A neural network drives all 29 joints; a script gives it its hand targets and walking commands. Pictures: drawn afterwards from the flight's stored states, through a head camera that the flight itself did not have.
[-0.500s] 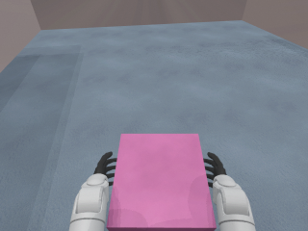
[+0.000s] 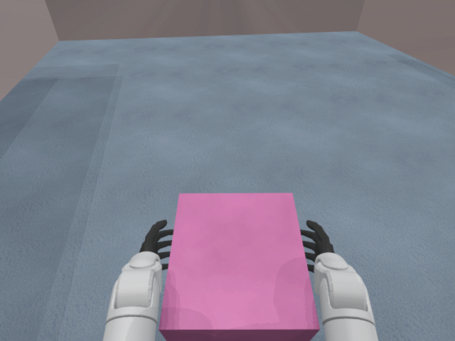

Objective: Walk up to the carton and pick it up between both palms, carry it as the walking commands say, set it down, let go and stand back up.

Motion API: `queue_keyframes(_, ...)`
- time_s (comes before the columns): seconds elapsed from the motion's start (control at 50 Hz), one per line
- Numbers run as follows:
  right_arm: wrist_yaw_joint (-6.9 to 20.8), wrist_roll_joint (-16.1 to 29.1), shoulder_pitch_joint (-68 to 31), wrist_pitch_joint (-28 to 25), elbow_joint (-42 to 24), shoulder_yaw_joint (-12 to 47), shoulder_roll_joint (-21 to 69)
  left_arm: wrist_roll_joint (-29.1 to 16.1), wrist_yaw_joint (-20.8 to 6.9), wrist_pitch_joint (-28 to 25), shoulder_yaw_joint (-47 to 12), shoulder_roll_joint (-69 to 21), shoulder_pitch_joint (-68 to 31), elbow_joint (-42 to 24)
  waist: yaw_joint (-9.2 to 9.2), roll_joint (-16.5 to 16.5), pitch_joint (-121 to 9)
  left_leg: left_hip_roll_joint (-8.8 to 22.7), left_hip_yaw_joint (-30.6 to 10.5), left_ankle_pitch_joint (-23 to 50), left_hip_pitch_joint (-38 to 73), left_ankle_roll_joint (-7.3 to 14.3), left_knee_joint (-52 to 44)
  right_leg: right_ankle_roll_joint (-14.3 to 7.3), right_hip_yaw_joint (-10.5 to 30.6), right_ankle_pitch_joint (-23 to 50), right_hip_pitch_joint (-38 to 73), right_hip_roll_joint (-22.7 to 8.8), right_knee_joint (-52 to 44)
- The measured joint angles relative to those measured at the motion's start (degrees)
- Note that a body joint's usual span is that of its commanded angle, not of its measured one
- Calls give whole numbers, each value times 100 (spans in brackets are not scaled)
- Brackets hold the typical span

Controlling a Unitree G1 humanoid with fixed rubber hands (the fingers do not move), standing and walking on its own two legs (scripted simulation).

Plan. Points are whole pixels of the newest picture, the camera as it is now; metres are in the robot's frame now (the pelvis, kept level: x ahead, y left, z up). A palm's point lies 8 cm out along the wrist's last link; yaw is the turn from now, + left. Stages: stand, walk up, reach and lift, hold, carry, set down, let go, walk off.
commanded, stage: hold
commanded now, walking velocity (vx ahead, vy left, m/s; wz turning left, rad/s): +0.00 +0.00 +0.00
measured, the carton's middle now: (236, 276) +0.29 -0.01 -0.02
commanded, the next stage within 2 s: carry in 0.26 s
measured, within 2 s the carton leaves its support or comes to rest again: neither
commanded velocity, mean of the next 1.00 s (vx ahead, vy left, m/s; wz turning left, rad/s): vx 0.78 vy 0.23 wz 0.00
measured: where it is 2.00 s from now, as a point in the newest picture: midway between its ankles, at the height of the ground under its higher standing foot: (161, 234)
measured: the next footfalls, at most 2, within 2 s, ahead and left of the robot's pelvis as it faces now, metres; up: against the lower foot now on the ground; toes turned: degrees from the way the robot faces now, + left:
right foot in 0.68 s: +0.16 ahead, -0.05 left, +0.00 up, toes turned -5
left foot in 1.00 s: +0.46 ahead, +0.31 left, +0.00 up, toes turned +15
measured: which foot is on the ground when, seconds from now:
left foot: down 0.00-0.70, up 0.72-0.98, down 1.00-1.00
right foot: down 0.00-0.48, up 0.50-0.66, down 0.68-1.00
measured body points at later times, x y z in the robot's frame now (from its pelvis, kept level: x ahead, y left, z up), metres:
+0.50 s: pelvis +0.04 +0.04 -0.01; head +0.01 +0.04 +0.43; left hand +0.33 +0.20 +0.06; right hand +0.35 -0.11 +0.07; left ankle +0.06 +0.14 -0.74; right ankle +0.02 -0.13 -0.74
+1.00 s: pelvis +0.31 +0.14 -0.03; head +0.27 +0.13 +0.41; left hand +0.52 +0.31 +0.06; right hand +0.55 +0.00 +0.06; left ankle +0.42 +0.30 -0.74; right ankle +0.12 -0.05 -0.74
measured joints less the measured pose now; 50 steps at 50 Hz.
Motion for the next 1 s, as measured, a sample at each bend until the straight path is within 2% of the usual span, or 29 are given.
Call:
queue_keyframes(0.26, -5, 46, 315, 64, -265, 135, -6, -70, 37, 136, -219, 42, 246, -258, 18, 48, 6, -11, 11, 41, 109, 20, -201, 18, 17, 47, 112, -23, -213)
queue_keyframes(0.3, -27, 88, 325, 131, -244, 171, -31, -59, 29, 185, -220, 48, 265, -240, -39, 63, -264, -22, -31, -187, -289, 31, 137, -10, -43, -111, -219, -18, 24)
queue_keyframes(0.36, -72, 239, 356, 282, -354, 295, -207, -120, 88, 309, -321, 38, 238, -292, -126, 52, -647, -1, 55, -982, -1086, -3, 1248, -91, -229, -320, -624, -78, 336)
queue_keyframes(0.4, -74, 397, 316, 402, -566, 298, -311, -213, 203, 445, -456, 36, 225, -534, -158, 65, -768, 133, 213, -981, -1482, -23, 1572, -65, -347, -420, -767, -144, 434)
queue_keyframes(0.46, -93, 661, 152, 652, -1029, 333, -419, -351, 356, 744, -574, 41, 247, -1231, -142, 63, -857, 299, 401, -492, -1574, -8, 925, 101, -356, -627, -962, -289, 686)
queue_keyframes(0.48, -123, 742, 109, 737, -1204, 364, -410, -420, 399, 852, -560, 49, 283, -1513, -111, -30, -888, 212, 525, -221, -1545, 5, 850, 145, -273, -775, -1057, -407, 898)
queue_keyframes(0.52, -213, 793, 61, 926, -1465, 466, -296, -571, 432, 1027, -445, 76, 456, -1977, -26, -123, -1067, 79, 758, -298, -1529, 107, 853, 116, -230, -1188, -1380, -569, 1481)
queue_keyframes(0.6, -359, 777, 488, 1404, -2074, 538, 3, -851, 452, 1600, -368, 105, 801, -2608, 33, 222, -1411, 166, 756, -435, -1259, 212, 393, 84, -778, -1445, -1752, -346, 1829)
queue_keyframes(0.66, -534, 896, 957, 1756, -2864, 733, -43, -1055, 475, 1974, -459, 106, 924, -3067, 93, 295, -1414, 183, 697, -525, -989, 197, 192, 25, -1136, -917, -1582, -190, 868)
queue_keyframes(0.7, -599, 952, 1105, 1982, -3392, 683, -62, -1154, 510, 2101, -603, 101, 911, -3299, 114, 267, -1346, 144, 657, -856, -1036, 179, 632, -127, -1265, -358, -1366, -190, 403)
queue_keyframes(0.76, -654, 1100, 1353, 2261, -3775, 542, -55, -1270, 629, 2207, -835, 106, 1091, -3403, 110, 290, -1441, 161, 518, -960, -1709, 102, 2195, -186, -1434, -656, -1213, -248, 614)
queue_keyframes(0.8, -707, 1144, 1478, 2439, -3839, 579, -20, -1346, 679, 2306, -842, 98, 1357, -3514, 137, 235, -1517, 256, 500, -674, -2132, 13, 2857, -113, -1389, -866, -962, -301, 516)
queue_keyframes(0.84, -730, 1171, 1570, 2558, -3873, 614, -19, -1393, 716, 2364, -853, 82, 1560, -3595, 150, 202, -1508, 457, 451, -386, -2482, -63, 3010, 11, -1359, -989, -605, -363, 348)
queue_keyframes(0.88, -734, 1213, 1631, 2606, -3948, 636, -15, -1425, 757, 2415, -859, 68, 1677, -3739, 170, 165, -1374, 701, 453, -245, -2702, -113, 2646, 138, -1318, -1123, -197, -453, 197)
queue_keyframes(0.92, -731, 1262, 1670, 2624, -4041, 637, -4, -1451, 803, 2501, -866, 63, 1711, -3906, 173, 115, -1194, 895, 630, -125, -2728, -110, 1886, 284, -1271, -1290, 239, -615, 68)
queue_keyframes(0.96, -732, 1283, 1644, 2647, -4140, 657, -10, -1463, 816, 2547, -861, 66, 1707, -4046, 148, 33, -1028, 911, 951, 71, -2633, -105, 1261, 471, -1218, -1534, 621, -887, 69)
queue_keyframes(1.0, -733, 1306, 1562, 2650, -4191, 686, -18, -1468, 824, 2571, -829, 71, 1687, -4192, 113, -87, -925, 768, 1267, 541, -2435, -37, 994, 629, -1120, -1889, 851, -1234, 347)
